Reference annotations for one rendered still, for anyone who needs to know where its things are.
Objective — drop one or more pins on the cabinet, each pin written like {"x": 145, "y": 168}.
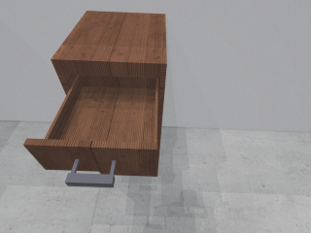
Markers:
{"x": 118, "y": 44}

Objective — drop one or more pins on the drawer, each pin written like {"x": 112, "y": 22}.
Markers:
{"x": 103, "y": 118}

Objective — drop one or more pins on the handle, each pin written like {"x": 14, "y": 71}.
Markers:
{"x": 91, "y": 180}

